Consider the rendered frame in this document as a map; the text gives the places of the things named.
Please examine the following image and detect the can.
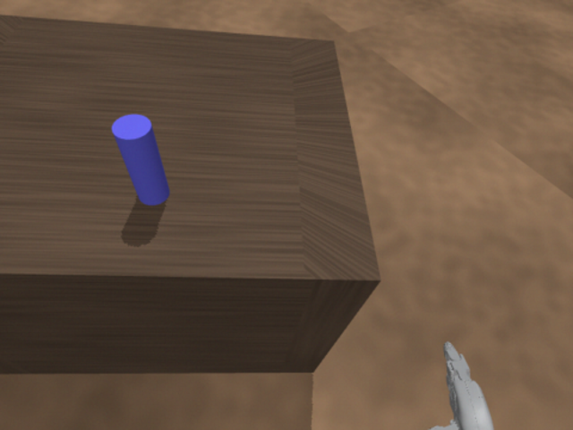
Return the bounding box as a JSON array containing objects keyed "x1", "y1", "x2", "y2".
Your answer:
[{"x1": 112, "y1": 114, "x2": 170, "y2": 205}]

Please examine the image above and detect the right robot hand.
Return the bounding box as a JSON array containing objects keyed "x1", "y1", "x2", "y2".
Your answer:
[{"x1": 428, "y1": 342, "x2": 494, "y2": 430}]

